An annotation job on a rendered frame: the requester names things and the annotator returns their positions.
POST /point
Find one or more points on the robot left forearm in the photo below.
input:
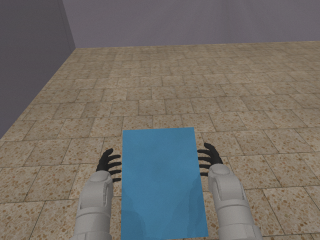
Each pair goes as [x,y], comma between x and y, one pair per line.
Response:
[92,221]

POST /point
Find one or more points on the robot right forearm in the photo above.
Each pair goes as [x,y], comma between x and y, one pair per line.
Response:
[231,205]

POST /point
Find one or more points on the robot right hand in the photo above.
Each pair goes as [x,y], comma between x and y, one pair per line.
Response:
[213,159]

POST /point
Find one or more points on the robot left hand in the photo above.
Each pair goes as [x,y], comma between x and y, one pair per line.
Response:
[104,166]

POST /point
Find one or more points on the carton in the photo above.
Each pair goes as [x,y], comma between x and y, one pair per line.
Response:
[161,189]

